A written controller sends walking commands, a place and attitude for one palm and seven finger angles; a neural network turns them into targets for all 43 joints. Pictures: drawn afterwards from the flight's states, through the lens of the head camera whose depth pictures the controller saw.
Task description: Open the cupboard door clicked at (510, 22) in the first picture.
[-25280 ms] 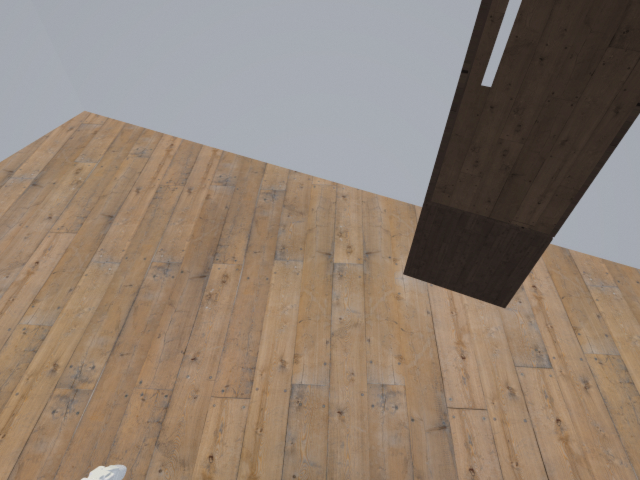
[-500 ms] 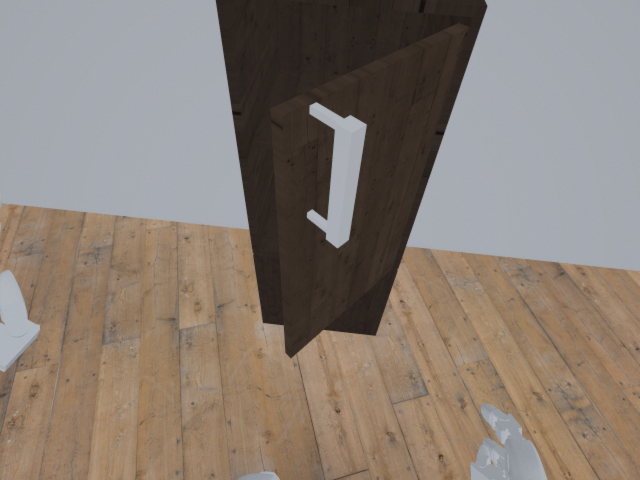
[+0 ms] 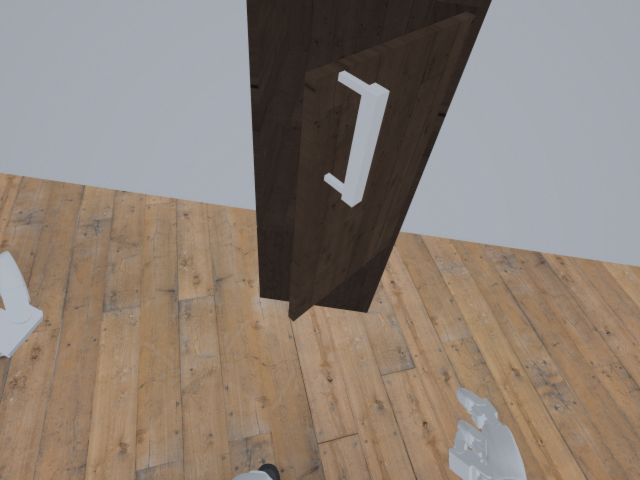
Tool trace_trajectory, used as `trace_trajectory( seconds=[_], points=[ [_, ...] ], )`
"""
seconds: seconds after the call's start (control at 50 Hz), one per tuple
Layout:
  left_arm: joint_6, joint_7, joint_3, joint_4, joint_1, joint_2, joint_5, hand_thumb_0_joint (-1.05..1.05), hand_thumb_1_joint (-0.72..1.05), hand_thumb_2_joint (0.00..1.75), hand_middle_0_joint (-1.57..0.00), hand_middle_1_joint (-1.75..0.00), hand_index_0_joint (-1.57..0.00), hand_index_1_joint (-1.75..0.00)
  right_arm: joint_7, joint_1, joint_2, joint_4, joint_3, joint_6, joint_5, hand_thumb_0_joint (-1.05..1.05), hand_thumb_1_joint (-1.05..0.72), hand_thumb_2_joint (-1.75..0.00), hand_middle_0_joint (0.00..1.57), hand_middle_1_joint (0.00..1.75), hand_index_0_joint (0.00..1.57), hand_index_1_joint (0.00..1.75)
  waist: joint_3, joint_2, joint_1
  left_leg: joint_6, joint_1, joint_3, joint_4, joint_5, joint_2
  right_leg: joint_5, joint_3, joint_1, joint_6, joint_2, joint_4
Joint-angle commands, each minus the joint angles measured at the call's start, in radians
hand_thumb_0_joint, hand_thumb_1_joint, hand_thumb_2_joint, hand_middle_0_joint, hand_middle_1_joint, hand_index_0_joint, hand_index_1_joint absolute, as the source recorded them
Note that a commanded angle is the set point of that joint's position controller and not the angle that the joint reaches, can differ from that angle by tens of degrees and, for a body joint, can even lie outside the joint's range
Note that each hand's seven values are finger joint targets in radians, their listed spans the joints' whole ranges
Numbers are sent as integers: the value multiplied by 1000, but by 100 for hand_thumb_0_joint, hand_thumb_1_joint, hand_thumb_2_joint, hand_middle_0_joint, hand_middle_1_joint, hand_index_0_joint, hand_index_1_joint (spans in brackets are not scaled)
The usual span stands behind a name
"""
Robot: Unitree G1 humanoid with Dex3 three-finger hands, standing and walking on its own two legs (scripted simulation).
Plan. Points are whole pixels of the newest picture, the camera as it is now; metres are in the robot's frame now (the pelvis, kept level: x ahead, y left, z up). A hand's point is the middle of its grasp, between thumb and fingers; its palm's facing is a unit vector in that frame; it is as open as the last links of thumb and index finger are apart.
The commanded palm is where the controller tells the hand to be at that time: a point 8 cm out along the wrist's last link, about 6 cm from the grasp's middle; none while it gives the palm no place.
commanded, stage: stop stepping back and stand still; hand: left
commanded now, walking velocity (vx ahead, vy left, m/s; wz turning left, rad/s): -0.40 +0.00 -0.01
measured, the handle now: (350, 143) +0.50 +0.02 +0.16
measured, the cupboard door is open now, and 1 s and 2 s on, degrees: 50 50 50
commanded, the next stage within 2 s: let the arm hang, fingers relaxed in 1.04 s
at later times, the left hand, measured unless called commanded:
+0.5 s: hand (13, 450) +0.11 +0.23 +0.17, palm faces +0.38 -0.82 -0.42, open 7.4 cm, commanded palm +0.05 +0.28 +0.18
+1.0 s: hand out of the picture +0.06 +0.23 +0.16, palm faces +0.39 -0.80 -0.46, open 7.4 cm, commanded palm +0.02 +0.28 +0.18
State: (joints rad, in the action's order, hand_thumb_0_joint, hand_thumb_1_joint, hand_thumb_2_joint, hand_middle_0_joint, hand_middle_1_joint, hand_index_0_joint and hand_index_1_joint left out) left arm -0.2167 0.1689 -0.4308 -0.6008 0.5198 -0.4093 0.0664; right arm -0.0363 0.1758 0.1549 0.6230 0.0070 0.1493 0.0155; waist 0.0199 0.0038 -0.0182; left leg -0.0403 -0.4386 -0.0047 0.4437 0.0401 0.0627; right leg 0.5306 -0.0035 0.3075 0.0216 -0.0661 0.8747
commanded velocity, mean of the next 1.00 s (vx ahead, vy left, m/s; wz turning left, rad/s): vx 0.05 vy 0.01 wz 0.00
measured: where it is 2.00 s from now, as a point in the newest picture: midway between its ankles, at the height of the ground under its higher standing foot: outside the picture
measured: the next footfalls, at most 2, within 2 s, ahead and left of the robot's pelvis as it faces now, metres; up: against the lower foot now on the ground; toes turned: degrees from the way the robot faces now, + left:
right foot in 0.12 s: -0.11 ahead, -0.13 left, +0.00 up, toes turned +1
left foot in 0.28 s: +0.00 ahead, +0.07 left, +0.00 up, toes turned -4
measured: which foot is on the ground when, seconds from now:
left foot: down 0.00-0.14, up 0.16-0.26, down 0.28-1.00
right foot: up 0.00-0.10, down 0.12-1.00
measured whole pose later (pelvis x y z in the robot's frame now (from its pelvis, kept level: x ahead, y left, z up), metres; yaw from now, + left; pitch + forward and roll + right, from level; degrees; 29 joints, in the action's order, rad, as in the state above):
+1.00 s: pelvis -0.12 -0.02 +0.00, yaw -1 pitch -1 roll -3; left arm -0.23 0.13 -0.39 -0.49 0.60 -0.40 0.04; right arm -0.06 0.23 0.20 0.65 0.03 0.15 0.01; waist -0.01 0.05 -0.01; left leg -0.01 -0.36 0.08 0.53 0.16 0.00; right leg 0.26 0.01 0.15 -0.03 -0.08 0.42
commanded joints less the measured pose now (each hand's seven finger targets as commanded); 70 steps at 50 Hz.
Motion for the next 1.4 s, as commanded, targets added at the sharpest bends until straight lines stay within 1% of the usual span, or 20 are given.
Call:
trace_trajectory(
  seconds=[0.0, 0.06, 0.12, 0.18, 0.3, 0.36, 0.42, 0.5, 0.56, 0.64, 0.72, 0.82, 0.92, 0.98, 1.1, 1.12, 1.2, 1.26, 1.32, 1.38],
  points=[
    [-58, -1, -107, -190, 12, -180, 13, 0, 90, 90, -20, -30, -20, -30, -11, -40, 167, -132, -61, 40, 6, 0, -90, -90, 20, 30, 20, 30, -208, 276, 15, -22, 229, 156, -273, 166, 145, -19, 71, -96, -31, -26, -309],
    [-85, -27, -132, -199, 11, -220, 35, 0, 90, 90, -20, -30, -20, -30, -9, -44, 161, -138, -55, 5, 6, 0, -90, -90, 20, 30, 20, 30, -206, 160, 12, 48, 280, 67, -129, 88, 89, -217, 17, -128, -69, 55, -637],
    [-87, -21, -150, -164, 19, -245, 34, 0, 90, 90, -20, -30, -20, -30, -21, -58, 150, -146, -48, 1, -9, 0, -90, -90, 20, 30, 20, 30, -185, -121, 9, 84, 243, 2, 402, 287, -73, -380, -197, 106, -185, 368, -656],
    [-32, -16, -147, -95, 42, -204, 13, 0, 90, 90, -20, -30, -20, -30, -40, -67, 140, -156, -29, -11, -28, 0, -90, -90, 20, 30, 20, 30, -128, -167, 31, 45, 33, 38, 343, 260, -38, -753, -102, -109, -138, 301, -474],
    [-46, -7, -117, -44, -36, -214, -6, 0, 90, 90, -20, -30, -20, -30, -62, -54, 199, -134, -36, 29, -20, 0, -90, -90, 20, 30, 20, 30, -96, 115, 27, -12, 268, 154, -23, -73, 41, -376, -1, -49, -21, 103, -443],
    [-66, -9, -90, -132, -41, -192, -11, 0, 90, 90, -20, -30, -20, -30, -56, -52, 192, -137, -32, 50, -10, 0, -90, -90, 20, 30, 20, 30, -86, 215, 19, -19, 144, 310, -249, 323, 95, -144, 24, -139, -19, 37, -361],
    [-63, -3, -112, -123, 26, -193, -19, 0, 90, 90, -20, -30, -20, -30, -52, -54, 181, -145, -34, 56, -6, 0, -90, -90, 20, 30, 20, 30, -61, 188, 10, 0, 12, 230, -300, 529, 55, -130, 42, -234, -35, 36, -434],
    [-59, -8, -126, -70, 91, -195, -11, 0, 90, 90, -20, -30, -20, -30, -39, -36, 177, -136, -52, 37, -5, 0, -90, -90, 20, 30, 20, 30, -85, -24, 25, 48, 193, 59, 58, 279, -56, -2, -110, -13, -102, 173, -666],
    [-52, -6, -83, -32, -9, -157, -11, 0, 90, 90, -20, -30, -20, -30, -45, -16, 181, -107, -54, 24, -11, 0, -90, -90, 20, 30, 20, 30, -24, -63, 42, 43, 206, 59, 246, 202, -53, -58, -200, 121, -144, 258, -677],
    [-55, -12, -46, 7, -163, -150, -24, 0, 90, 90, -20, -30, -20, -30, -60, -33, 197, -106, -49, 46, -21, 0, -90, -90, 20, 30, 20, 30, 34, 18, 39, 19, 255, 117, 25, 145, -9, -169, -88, 76, -58, 126, -567],
    [-70, -12, -49, -61, -202, -159, -44, 0, 90, 90, -20, -30, -20, -30, -68, -60, 178, -121, -22, 64, -11, 0, -90, -90, 20, 30, 20, 30, 36, 237, 19, -22, 26, 352, -348, 649, 94, -131, 0, -132, -9, 13, -331],
    [-57, -12, -81, -77, 17, -154, -38, 0, 90, 90, -20, -30, -20, -30, -45, -47, 154, -145, -27, 70, -5, 0, -90, -90, 20, 30, 20, 30, -89, 123, 1, 15, 60, 178, -247, 472, 9, -163, 9, -247, -35, 35, -497],
    [-46, -11, -86, -24, 30, -144, -13, 0, 90, 90, -20, -30, -20, -30, -41, -31, 163, -110, -44, 36, -8, 0, -90, -90, 20, 30, 20, 30, -64, -81, 31, 39, 227, 81, 172, 172, -58, -188, -190, 46, -117, 214, -668],
    [-47, -13, -71, -8, -56, -150, -10, 0, 90, 90, -20, -30, -20, -30, -49, -35, 176, -109, -42, 39, -18, 0, -90, -90, 20, 30, 20, 30, -74, -10, 34, 28, 273, 98, 76, 56, -29, -333, -118, -2, -69, 152, -572],
    [-65, -14, -63, -73, -166, -181, -34, 0, 90, 90, -20, -30, -20, -30, -64, -74, 180, -121, -27, 55, -15, 0, -90, -90, 20, 30, 20, 30, 0, 135, 18, 3, 185, 206, -158, 317, 20, -170, -33, -69, -20, 61, -537],
    [118, -153, 301, 792, -135, 22, -112, 0, 90, 90, -20, -30, -20, -30, 27, -87, 376, 151, -86, 47, -8, 0, -90, -90, 20, 30, 20, 30, 57, 153, 56, -38, 28, 306, -4, 52, 56, -293, -1, 15, -48, 100, -326],
    [203, -174, 302, 948, -140, -10, -106, 0, 90, 90, -20, -30, -20, -30, 23, -48, 312, 118, -67, -67, 7, 0, -90, -90, 20, 30, 20, 30, -131, -49, 0, -72, 69, 323, -41, 25, 65, -197, -31, -117, -64, 76, -295],
    [198, -174, 321, 1138, -238, -71, -101, 0, 90, 90, -20, -30, -20, -30, 29, -75, 329, 162, -69, -91, 3, 0, -90, -90, 20, 30, 20, 30, -131, -164, 7, -34, 99, 237, 14, 52, 3, -255, -89, -142, -93, 146, -424],
    [207, -164, 363, 1295, -359, -70, -92, 0, 90, 90, -20, -30, -20, -30, 30, -50, 280, 230, -57, -127, 6, 0, -90, -90, 20, 30, 20, 30, -49, -76, 47, 10, 220, 140, 107, 96, -57, -226, -144, 1, -146, 223, -533],
    [216, -157, 389, 1440, -353, -27, -80, 0, 90, 90, -20, -30, -20, -30, 24, -13, 249, 293, -39, -145, 9, 0, -90, -90, 20, 30, 20, 30, -8, 131, 52, 1, 231, 213, -15, 111, -14, -151, -97, -5, -113, 150, -497]
  ],
)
